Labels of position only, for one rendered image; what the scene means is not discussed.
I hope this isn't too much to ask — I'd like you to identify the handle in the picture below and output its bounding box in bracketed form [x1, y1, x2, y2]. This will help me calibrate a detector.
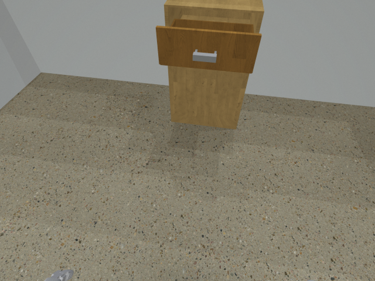
[193, 49, 217, 63]

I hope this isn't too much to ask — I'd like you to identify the cabinet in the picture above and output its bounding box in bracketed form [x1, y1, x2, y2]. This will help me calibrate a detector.
[164, 0, 264, 129]

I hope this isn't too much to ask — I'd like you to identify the drawer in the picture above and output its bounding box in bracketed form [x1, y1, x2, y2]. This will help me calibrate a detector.
[156, 19, 262, 74]

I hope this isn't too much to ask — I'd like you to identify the robot left hand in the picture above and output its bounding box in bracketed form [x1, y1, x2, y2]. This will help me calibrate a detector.
[44, 269, 74, 281]

